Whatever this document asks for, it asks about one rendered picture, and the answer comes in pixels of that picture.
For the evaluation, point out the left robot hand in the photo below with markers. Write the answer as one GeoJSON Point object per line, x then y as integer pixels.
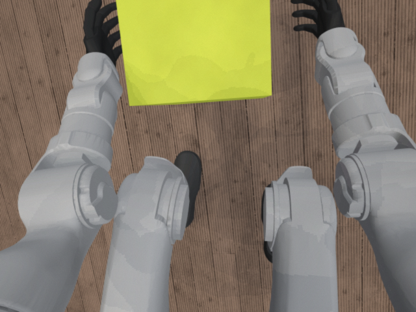
{"type": "Point", "coordinates": [96, 32]}

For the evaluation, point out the robot left thigh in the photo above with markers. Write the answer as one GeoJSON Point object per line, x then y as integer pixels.
{"type": "Point", "coordinates": [138, 265]}

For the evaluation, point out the right robot upper arm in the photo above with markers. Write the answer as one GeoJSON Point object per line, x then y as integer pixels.
{"type": "Point", "coordinates": [378, 189]}

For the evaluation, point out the carton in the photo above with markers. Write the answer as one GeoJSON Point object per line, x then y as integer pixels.
{"type": "Point", "coordinates": [195, 51]}

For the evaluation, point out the left robot forearm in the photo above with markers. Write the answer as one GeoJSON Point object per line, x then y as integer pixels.
{"type": "Point", "coordinates": [87, 125]}

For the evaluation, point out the right robot hand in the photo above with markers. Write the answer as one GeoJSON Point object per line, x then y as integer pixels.
{"type": "Point", "coordinates": [327, 15]}

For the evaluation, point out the left robot upper arm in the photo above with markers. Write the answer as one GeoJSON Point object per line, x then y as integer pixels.
{"type": "Point", "coordinates": [63, 209]}

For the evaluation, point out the right robot forearm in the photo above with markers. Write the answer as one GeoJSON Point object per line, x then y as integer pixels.
{"type": "Point", "coordinates": [354, 102]}

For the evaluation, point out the robot right foot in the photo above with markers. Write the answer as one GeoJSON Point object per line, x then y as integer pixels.
{"type": "Point", "coordinates": [267, 251]}

